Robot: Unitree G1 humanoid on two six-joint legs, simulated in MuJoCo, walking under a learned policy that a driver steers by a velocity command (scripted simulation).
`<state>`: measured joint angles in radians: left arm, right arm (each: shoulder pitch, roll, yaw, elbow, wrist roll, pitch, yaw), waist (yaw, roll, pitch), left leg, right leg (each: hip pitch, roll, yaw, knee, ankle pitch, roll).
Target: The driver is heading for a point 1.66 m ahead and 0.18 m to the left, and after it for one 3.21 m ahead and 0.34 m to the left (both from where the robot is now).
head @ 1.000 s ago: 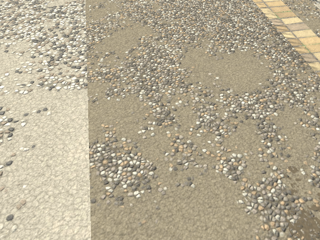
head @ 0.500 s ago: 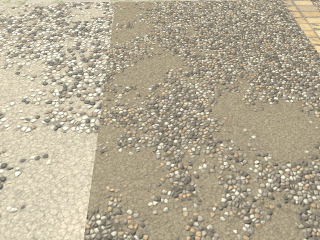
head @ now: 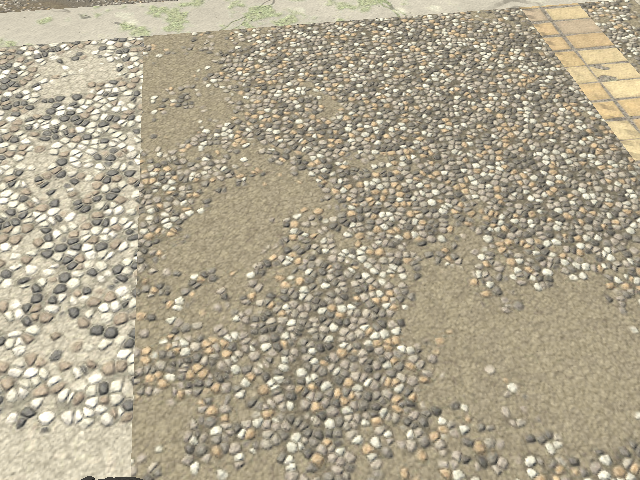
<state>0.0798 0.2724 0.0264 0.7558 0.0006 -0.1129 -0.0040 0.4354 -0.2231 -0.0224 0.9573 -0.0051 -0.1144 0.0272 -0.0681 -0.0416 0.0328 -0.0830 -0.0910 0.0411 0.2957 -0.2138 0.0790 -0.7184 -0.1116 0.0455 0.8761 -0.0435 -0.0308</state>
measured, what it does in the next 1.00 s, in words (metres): walks ahead: right foot, then left foot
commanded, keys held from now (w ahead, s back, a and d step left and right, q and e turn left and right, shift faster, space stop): shift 1.00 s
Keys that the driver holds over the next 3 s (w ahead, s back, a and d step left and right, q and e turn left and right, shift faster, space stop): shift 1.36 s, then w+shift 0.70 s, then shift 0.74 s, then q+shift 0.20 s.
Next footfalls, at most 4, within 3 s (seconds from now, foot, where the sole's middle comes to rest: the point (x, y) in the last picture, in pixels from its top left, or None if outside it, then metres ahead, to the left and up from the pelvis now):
0.16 right None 0.36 -0.10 -0.78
0.50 left None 0.28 0.13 -0.78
1.70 right None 0.44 -0.16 -0.78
2.20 left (285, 294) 0.96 0.04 -0.78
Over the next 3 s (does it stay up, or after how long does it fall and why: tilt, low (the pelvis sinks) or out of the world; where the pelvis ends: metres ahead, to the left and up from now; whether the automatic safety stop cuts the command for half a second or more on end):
stays up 0.94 -0.08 -0.01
